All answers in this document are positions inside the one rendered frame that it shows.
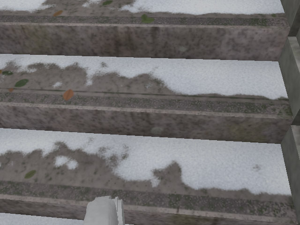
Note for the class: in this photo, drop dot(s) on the robot left thigh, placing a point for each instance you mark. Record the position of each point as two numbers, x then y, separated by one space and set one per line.
105 211

